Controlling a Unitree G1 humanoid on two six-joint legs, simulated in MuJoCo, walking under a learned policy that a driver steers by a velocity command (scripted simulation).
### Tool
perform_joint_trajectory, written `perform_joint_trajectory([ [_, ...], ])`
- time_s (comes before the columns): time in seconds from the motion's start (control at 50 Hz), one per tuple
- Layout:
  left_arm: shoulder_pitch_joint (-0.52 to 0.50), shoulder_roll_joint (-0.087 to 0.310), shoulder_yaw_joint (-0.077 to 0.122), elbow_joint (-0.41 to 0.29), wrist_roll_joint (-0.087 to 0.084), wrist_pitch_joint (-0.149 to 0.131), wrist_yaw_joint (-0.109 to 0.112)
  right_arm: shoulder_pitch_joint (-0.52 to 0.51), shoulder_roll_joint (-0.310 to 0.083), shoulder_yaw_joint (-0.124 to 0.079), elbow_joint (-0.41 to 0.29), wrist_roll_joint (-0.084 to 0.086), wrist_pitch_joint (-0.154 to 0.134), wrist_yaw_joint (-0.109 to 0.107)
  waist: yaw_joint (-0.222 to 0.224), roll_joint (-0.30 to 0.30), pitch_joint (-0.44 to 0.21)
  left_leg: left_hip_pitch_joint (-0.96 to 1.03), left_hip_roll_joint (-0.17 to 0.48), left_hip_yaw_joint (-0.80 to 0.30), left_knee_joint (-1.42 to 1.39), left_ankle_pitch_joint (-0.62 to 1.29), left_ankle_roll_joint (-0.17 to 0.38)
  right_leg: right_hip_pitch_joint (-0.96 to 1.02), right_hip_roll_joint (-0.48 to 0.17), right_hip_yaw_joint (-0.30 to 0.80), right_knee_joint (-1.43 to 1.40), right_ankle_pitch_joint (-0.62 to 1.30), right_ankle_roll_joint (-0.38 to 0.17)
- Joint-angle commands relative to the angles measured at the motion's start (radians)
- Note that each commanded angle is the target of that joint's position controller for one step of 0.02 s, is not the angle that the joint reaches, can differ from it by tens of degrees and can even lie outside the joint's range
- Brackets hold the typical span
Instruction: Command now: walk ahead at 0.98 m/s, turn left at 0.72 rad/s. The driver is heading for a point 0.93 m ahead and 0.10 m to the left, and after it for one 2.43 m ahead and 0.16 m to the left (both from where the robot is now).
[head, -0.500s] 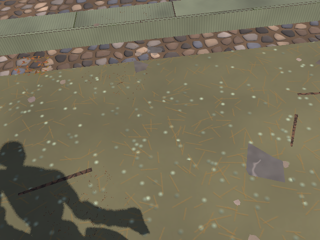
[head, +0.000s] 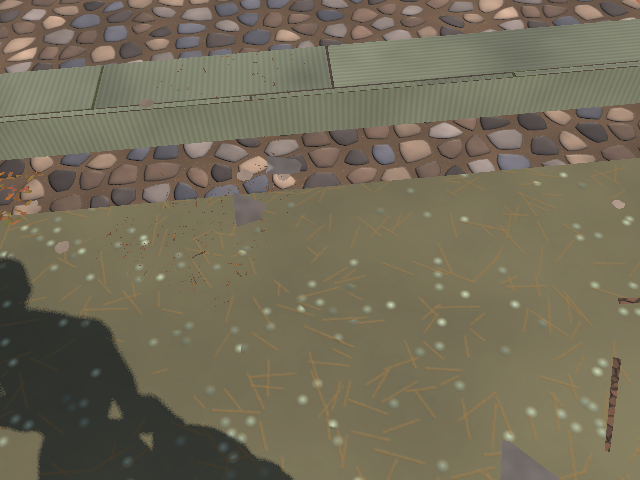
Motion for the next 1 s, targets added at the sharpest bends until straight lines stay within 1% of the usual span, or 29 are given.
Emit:
perform_joint_trajectory([
  [0.02,0.019,0.088,-0.002,-0.11,0.033,0.026,-0.008,-0.005,-0.064,0.002,-0.063,0.014,-0.051,-0.012,0.107,-0.119,0.047,-0.005,0.318,-0.554,-0.348,-0.054,0.139,-0.24,-0.099,0.009,-0.094,-0.027,0.042],
  [0.1,-0.251,0.082,-0.029,-0.236,0.004,0.034,-0.023,0.076,-0.09,-0.004,-0.08,0.024,-0.068,-0.01,0.023,-0.041,0.114,-0.149,0.229,-0.431,-0.397,0.27,0.076,-0.147,-0.09,-0.1,-0.51,0.234,0.088],
  [0.16,-0.33,0.067,-0.039,-0.267,-0.015,0.033,-0.027,0.167,-0.115,-0.017,-0.071,0.034,-0.057,-0.01,-0.056,0.031,0.041,0.03,0.217,-0.421,-0.323,0.591,0.0,-0.093,-0.015,-0.132,-0.713,0.392,0.071],
  [0.2,-0.36,0.076,-0.04,-0.29,-0.024,0.032,-0.019,0.183,-0.124,-0.021,-0.072,0.03,-0.05,-0.013,-0.071,0.07,0.011,0.163,0.233,-0.433,-0.258,0.709,-0.014,-0.083,0.015,-0.125,-0.815,0.371,0.057],
  [0.24,-0.286,0.119,-0.024,-0.282,-0.029,0.027,-0.003,0.138,-0.146,-0.028,-0.09,0.028,-0.053,-0.021,-0.021,0.089,-0.068,0.201,0.236,-0.447,-0.125,0.87,-0.048,0.115,0.051,-0.098,-0.914,0.328,0.039],
  [0.26,-0.178,0.175,0.0,-0.258,-0.036,0.023,0.011,0.102,-0.179,-0.035,-0.103,0.022,-0.058,-0.019,0.043,0.097,-0.142,0.209,0.245,-0.465,0.016,0.904,-0.063,0.254,0.051,-0.067,-0.924,0.28,0.029],
  [0.28,0.004,0.224,0.023,-0.212,-0.041,0.018,0.024,0.026,-0.221,-0.046,-0.126,0.023,-0.065,-0.014,0.156,0.095,-0.225,0.157,0.226,-0.465,0.204,0.841,-0.069,0.442,0.015,-0.038,-0.949,0.234,0.019],
  [0.3,0.226,0.291,0.054,-0.161,-0.025,0.017,0.046,-0.027,-0.174,-0.037,-0.154,0.017,-0.076,-0.008,0.247,0.053,-0.337,0.019,0.199,-0.427,0.449,0.624,-0.066,0.691,-0.1,0.037,-0.88,0.044,-0.001],
  [0.32,0.334,0.33,0.071,-0.132,0.018,0.02,0.058,0.016,0.01,0.007,-0.179,0.027,-0.078,-0.014,0.21,-0.189,-0.415,-0.25,0.126,-0.297,0.758,-0.25,-0.069,0.921,-0.394,0.352,-0.88,-0.085,-0.052],
  [0.34,0.255,0.348,0.086,-0.132,0.015,0.025,0.035,0.113,-0.036,0.018,-0.225,0.066,-0.066,-0.019,0.124,-0.381,-0.525,-0.408,0.132,-0.224,0.918,-0.253,-0.078,0.935,-0.49,0.804,-1.054,-0.264,-0.161],
  [0.36,0.141,0.211,0.07,-0.156,0.004,0.029,0.021,0.028,-0.083,0.014,-0.188,0.03,-0.048,-0.024,0.124,-0.178,-0.342,-0.451,0.213,-0.199,0.895,-0.114,-0.075,0.759,-0.397,0.676,-1.124,-0.422,-0.147],
  [0.38,0.102,0.147,0.055,-0.139,-0.005,0.028,0.012,-0.038,-0.08,0.014,-0.195,0.007,-0.039,-0.01,0.116,-0.067,-0.208,-0.44,0.232,-0.181,0.849,-0.051,-0.085,0.605,-0.344,0.519,-1.14,-0.318,-0.136],
  [0.4,0.109,0.129,0.052,-0.113,0.003,0.025,0.007,-0.081,-0.06,0.018,-0.205,-0.007,-0.032,0.003,0.102,-0.002,-0.145,-0.425,0.252,-0.177,0.82,-0.047,-0.091,0.503,-0.309,0.42,-1.156,-0.183,-0.126],
  [0.46,0.196,0.092,0.039,-0.013,-0.02,-0.002,-0.004,-0.134,0.003,0.04,-0.26,-0.029,-0.011,0.03,0.054,-0.07,-0.06,-0.431,0.29,-0.196,0.736,-0.077,-0.098,0.37,-0.252,0.249,-1.205,0.002,-0.116],
  [0.54,0.216,0.146,0.046,0.019,-0.038,-0.02,-0.011,-0.306,-0.025,0.057,-0.359,-0.034,-0.01,0.046,0.037,-0.07,0.033,-0.515,0.295,-0.176,0.545,0.055,-0.116,0.302,-0.231,0.059,-1.31,0.191,-0.113],
  [0.6,0.241,0.179,0.047,0.036,-0.051,-0.021,-0.016,-0.427,-0.024,0.077,-0.4,-0.024,-0.022,0.071,0.056,-0.035,0.074,-0.284,0.265,-0.023,0.254,0.241,-0.103,0.184,-0.176,-0.101,-1.426,0.335,-0.085],
  [0.64,0.286,0.222,0.051,0.064,-0.056,-0.016,-0.019,-0.464,-0.029,0.083,-0.41,-0.022,-0.028,0.07,0.055,-0.049,0.087,-0.186,0.268,0.014,0.174,0.269,-0.084,0.229,-0.204,-0.087,-1.436,0.512,-0.098],
  [0.68,0.318,0.28,0.057,0.084,-0.052,-0.007,-0.012,-0.425,-0.066,0.072,-0.398,-0.031,-0.032,0.047,0.024,-0.081,0.016,-0.099,0.207,0.032,0.124,0.156,-0.07,0.382,-0.215,-0.107,-1.258,0.973,-0.091],
  [0.7,0.323,0.31,0.061,0.092,-0.048,0.003,-0.003,-0.305,-0.103,0.056,-0.367,-0.037,-0.035,0.031,-0.041,-0.106,-0.071,0.04,0.18,0.014,0.108,0.087,-0.061,0.412,-0.224,-0.105,-1.077,1.11,-0.081],
  [0.72,0.307,0.324,0.063,0.093,-0.052,0.014,0.005,-0.101,-0.136,0.036,-0.303,-0.042,-0.037,0.012,-0.141,-0.106,-0.173,0.276,0.177,-0.003,0.06,0.078,-0.058,0.344,-0.2,-0.109,-0.824,1.067,-0.069],
  [0.74,0.306,0.273,0.049,0.072,-0.05,0.016,0.004,0.057,-0.212,0.008,-0.263,-0.061,-0.038,-0.011,-0.195,-0.067,-0.275,0.537,0.33,-0.149,0.079,-0.076,-0.055,0.127,-0.145,-0.111,-0.509,0.743,-0.062],
  [0.76,0.41,0.084,0.016,0.03,-0.066,0.017,-0.005,0.079,-0.294,-0.011,-0.265,-0.088,-0.047,-0.023,-0.076,0.213,-0.418,0.765,0.656,-0.6,0.001,-0.343,-0.031,-0.176,-0.018,-0.078,-0.117,-0.212,-0.056],
  [0.78,0.371,0.177,0.037,0.012,-0.087,0.022,0.0,0.087,-0.267,-0.013,-0.278,-0.054,-0.038,-0.019,-0.102,0.174,-0.486,0.7,0.711,-0.854,-0.181,-0.428,-0.015,-0.259,-0.003,0.005,0.022,-0.17,-0.078],
  [0.8,0.261,0.197,0.047,0.0,-0.082,0.03,0.004,-0.006,-0.183,0.004,-0.262,-0.042,-0.043,-0.018,-0.057,0.085,-0.26,0.526,0.648,-0.656,-0.197,-0.231,-0.027,-0.307,-0.055,-0.005,-0.007,-0.04,-0.071],
  [0.82,0.234,0.158,0.037,0.005,-0.073,0.036,0.002,-0.061,-0.123,0.017,-0.254,-0.035,-0.055,-0.013,-0.021,0.051,-0.131,0.375,0.613,-0.49,-0.198,0.091,-0.026,-0.285,-0.081,-0.024,-0.067,-0.003,-0.054],
  [0.84,0.243,0.138,0.038,0.026,-0.067,0.052,0.0,-0.089,-0.089,0.024,-0.248,-0.035,-0.065,-0.01,0.02,0.04,-0.083,0.287,0.574,-0.356,-0.192,0.381,-0.043,-0.241,-0.094,-0.029,-0.094,-0.017,-0.034],
  [0.88,0.295,0.106,0.045,0.04,-0.046,0.094,-0.008,-0.095,-0.04,0.037,-0.228,-0.008,-0.078,-0.009,0.087,0.077,-0.066,0.179,0.543,-0.164,-0.191,0.693,-0.062,-0.157,-0.103,-0.045,-0.151,-0.057,-0.006],
  [0.92,0.224,0.084,0.051,0.006,-0.038,0.115,-0.017,-0.112,-0.039,0.036,-0.213,0.013,-0.089,-0.013,0.107,0.101,-0.036,0.156,0.524,-0.054,-0.222,0.804,-0.073,-0.192,-0.091,-0.076,-0.21,-0.009,0.002],
  [1.0,0.072,0.051,0.031,-0.07,-0.039,0.107,-0.056,-0.203,-0.045,0.031,-0.213,0.025,-0.086,-0.036,0.122,0.121,0.006,0.049,0.399,0.187,-0.247,0.662,-0.112,-0.046,-0.042,-0.186,-0.652,0.327,-0.012],
])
